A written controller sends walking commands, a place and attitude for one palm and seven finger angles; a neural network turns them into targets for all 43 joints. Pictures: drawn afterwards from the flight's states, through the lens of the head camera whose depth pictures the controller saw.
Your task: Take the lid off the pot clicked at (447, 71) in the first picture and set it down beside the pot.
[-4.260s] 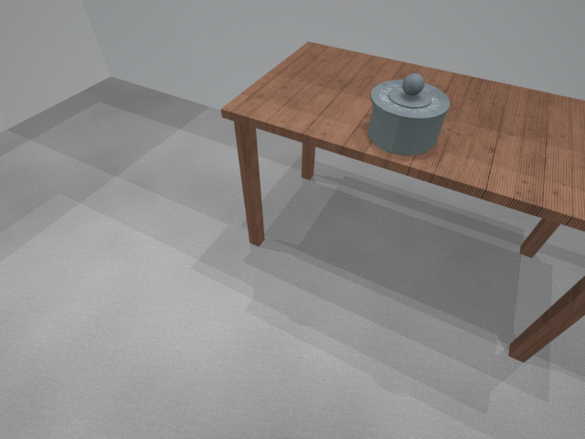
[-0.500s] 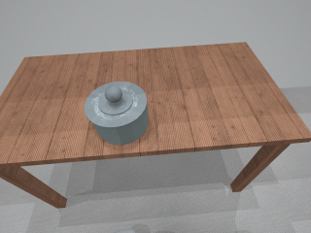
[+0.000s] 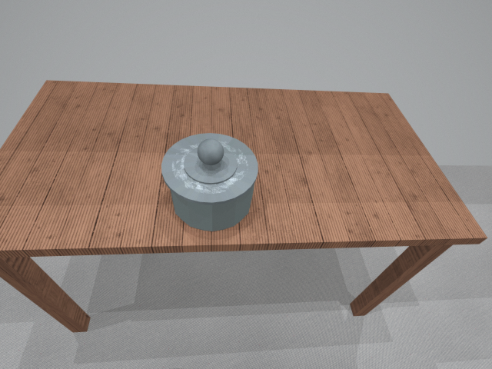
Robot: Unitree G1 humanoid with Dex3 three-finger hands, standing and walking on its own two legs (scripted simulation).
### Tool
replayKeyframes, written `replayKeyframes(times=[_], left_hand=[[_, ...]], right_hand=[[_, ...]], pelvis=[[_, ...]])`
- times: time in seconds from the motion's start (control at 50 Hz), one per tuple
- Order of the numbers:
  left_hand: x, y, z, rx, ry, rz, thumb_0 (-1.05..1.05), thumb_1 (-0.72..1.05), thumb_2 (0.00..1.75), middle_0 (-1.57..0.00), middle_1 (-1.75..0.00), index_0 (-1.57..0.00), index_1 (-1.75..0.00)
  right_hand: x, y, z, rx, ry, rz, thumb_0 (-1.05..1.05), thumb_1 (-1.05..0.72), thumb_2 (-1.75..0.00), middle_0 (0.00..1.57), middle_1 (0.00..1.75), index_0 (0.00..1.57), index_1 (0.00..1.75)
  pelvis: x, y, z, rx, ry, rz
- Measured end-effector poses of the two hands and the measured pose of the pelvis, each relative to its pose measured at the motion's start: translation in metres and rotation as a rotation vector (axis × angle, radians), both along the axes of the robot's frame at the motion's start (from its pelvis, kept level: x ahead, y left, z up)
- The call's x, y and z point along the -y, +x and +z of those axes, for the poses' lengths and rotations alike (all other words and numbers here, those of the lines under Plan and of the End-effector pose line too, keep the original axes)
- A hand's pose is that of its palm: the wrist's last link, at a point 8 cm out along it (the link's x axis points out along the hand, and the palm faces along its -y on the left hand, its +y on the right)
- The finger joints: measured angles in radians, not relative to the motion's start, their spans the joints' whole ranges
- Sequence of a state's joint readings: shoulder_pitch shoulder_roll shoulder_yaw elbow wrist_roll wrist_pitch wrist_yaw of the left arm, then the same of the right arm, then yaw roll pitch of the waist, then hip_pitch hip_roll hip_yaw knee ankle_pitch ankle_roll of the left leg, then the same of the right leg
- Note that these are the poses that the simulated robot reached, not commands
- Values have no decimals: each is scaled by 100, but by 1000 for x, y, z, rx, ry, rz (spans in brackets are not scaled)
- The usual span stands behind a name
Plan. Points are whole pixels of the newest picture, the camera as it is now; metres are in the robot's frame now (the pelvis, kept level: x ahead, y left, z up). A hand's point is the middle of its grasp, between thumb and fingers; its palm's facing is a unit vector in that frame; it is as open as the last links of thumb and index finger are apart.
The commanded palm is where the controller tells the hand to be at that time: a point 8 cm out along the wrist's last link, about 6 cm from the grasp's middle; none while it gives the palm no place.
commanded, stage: come to a stop and stand still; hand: left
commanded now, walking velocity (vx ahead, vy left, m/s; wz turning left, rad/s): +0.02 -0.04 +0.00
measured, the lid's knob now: (210, 152) +0.50 +0.11 +0.05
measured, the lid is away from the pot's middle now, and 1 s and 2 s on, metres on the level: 0.00 0.00 0.00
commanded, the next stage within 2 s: look again from close up in 1.04 s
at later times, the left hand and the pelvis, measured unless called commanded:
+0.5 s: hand out of the picture -0.04 +0.08 -0.18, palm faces +0.06 -0.99 -0.13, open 7.4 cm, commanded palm none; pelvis -0.01 -0.06 -0.01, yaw +2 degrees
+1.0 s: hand out of the picture -0.02 +0.11 -0.18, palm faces +0.09 -0.98 -0.19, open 7.4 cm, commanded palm none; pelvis +0.02 -0.05 -0.01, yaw +2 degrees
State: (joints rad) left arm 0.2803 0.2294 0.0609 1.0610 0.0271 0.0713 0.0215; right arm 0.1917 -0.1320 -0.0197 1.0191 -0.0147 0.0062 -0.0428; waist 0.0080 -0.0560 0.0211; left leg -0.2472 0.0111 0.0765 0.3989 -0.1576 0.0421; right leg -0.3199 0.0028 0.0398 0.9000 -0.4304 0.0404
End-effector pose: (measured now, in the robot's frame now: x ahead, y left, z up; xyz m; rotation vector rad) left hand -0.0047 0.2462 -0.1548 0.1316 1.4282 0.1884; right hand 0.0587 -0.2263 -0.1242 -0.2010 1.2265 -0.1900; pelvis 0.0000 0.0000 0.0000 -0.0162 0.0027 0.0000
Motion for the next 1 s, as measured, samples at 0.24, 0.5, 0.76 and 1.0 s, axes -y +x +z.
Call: replayKeyframes(times=[0.24, 0.5, 0.76, 1.0], left_hand=[[51, -32, 13, 3, 34, -20, 1, 91, 90, -20, -29, -19, -30], [115, -39, 0, -6, -69, 12, 1, 91, 90, -20, -29, -20, -30], [110, -38, 2, -46, -46, 50, 1, 91, 90, -20, -29, -20, -30], [89, -26, 3, -36, -16, 46, 1, 91, 90, -20, -29, -19, -30]], right_hand=[[35, -93, -33, -187, 90, -78, 1, -91, -89, 20, 30, 20, 30], [35, -127, -32, -297, 123, -81, 1, -91, -89, 20, 30, 20, 30], [31, -76, -34, -233, 124, -40, 1, -91, -89, 20, 30, 20, 30], [44, -35, -31, -162, 66, -6, 2, -93, -89, 20, 30, 20, 30]], pelvis=[[35, -19, -5, 23, 25, 13], [59, -12, -5, 40, 14, 29], [59, 5, -6, 24, 20, 31], [51, 15, -6, 30, 28, 30]])
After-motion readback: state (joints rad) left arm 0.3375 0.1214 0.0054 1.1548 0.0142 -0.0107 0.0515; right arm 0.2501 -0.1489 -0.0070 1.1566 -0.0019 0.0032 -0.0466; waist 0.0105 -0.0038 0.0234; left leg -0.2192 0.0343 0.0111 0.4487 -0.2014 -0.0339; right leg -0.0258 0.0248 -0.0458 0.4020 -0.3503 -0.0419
